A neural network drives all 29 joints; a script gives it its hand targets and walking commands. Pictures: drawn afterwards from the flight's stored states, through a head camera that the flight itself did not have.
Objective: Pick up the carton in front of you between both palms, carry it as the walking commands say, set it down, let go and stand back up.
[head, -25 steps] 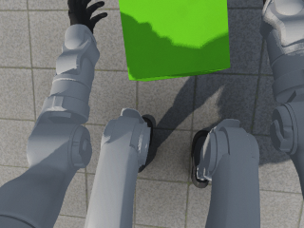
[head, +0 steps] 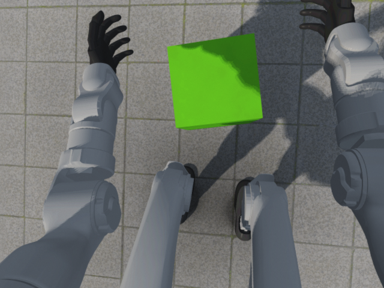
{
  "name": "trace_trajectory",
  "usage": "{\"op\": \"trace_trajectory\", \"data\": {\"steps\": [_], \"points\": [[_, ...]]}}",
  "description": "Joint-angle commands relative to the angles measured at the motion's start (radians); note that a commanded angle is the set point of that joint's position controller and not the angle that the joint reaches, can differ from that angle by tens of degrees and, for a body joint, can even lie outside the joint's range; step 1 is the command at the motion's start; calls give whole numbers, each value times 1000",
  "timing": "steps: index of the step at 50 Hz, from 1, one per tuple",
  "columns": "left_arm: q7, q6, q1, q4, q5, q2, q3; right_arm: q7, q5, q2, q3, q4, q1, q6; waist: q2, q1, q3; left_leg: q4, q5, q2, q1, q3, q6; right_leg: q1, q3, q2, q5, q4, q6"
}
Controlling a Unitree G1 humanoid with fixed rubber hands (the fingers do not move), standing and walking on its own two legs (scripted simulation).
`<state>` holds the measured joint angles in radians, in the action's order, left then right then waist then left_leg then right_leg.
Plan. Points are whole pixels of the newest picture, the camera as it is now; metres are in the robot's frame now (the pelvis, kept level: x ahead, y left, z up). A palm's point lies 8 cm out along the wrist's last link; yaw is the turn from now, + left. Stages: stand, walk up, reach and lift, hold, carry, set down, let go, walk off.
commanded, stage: set down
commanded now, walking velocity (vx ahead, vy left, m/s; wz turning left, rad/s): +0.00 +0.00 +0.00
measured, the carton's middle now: (214, 91) +0.50 +0.03 -0.39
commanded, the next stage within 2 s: let go in 0.32 s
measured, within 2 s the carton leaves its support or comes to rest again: neither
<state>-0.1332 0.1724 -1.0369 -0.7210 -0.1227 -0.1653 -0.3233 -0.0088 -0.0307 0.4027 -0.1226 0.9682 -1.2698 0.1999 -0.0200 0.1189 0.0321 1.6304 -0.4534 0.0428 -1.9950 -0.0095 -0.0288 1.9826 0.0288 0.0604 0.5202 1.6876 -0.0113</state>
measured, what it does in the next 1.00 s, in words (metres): rises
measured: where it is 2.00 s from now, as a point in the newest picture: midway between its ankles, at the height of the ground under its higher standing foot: (212, 212)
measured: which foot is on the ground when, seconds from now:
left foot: down 0.00-1.00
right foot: down 0.00-1.00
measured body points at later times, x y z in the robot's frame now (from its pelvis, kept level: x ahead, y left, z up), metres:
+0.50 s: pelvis +0.03 +0.00 +0.13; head +0.32 -0.01 +0.48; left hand +0.48 +0.23 +0.02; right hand +0.55 -0.17 +0.02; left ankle +0.11 +0.12 -0.48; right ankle +0.08 -0.11 -0.48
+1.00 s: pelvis +0.11 +0.02 +0.24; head +0.24 +0.00 +0.66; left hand +0.33 +0.25 +0.15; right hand +0.38 -0.20 +0.13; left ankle +0.11 +0.12 -0.48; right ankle +0.08 -0.11 -0.48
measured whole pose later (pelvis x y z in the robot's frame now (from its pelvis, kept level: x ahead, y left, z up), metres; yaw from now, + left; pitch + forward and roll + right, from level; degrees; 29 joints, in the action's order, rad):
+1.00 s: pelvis +0.11 +0.02 +0.24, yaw -1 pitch +19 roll +0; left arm 0.07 0.00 0.02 -0.48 -0.03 -0.18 -0.07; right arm 0.01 0.05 0.18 -0.13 0.59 -0.12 0.00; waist 0.03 0.07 0.05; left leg 0.64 -0.28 0.04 -0.69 -0.04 0.02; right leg 0.65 0.06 0.03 0.32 0.63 0.00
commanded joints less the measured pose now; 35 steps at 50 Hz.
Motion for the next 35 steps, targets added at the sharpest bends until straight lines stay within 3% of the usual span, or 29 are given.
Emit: {"op": "trace_trajectory", "data": {"steps": [1, 15, 20, 26, 31, 35], "points": [[13, -13, -169, 120, 9, -113, -16, -6, 15, 98, -27, -125, -267, -10, -139, 26, 1102, -181, 330, 32, 570, 105, -33, -721, -34, 26, -326, -222, 18], [55, -41, -82, 101, 74, -84, -54, -33, 54, 55, -68, -88, -177, -37, -119, 35, 992, -470, 385, 20, 740, 85, -33, -916, -1, 14, -403, -512, 31], [86, -59, 2, 94, 116, -67, -54, -22, 101, 15, -104, -87, -68, -51, -104, 12, 1004, -554, 427, 18, 838, 79, -31, -1001, 5, 10, -466, -607, 35], [157, -85, 252, 162, 189, -95, -14, 50, 155, -107, -132, -243, 240, -63, -78, -9, 1061, -655, 513, 24, 1029, 72, -8, -1199, 12, 10, -608, -714, 49], [207, -99, 426, 243, 194, -130, 53, 83, 140, -143, -108, -426, 436, -91, -32, -8, 895, -756, 511, 11, 1244, 39, 12, -1213, 1, 11, -501, -836, 47], [227, -118, 573, 254, 160, -116, 114, 70, 114, -151, -77, -476, 588, -120, -12, -22, 740, -822, 508, -8, 1388, 4, 12, -1203, -11, 7, -420, -911, 38]]}}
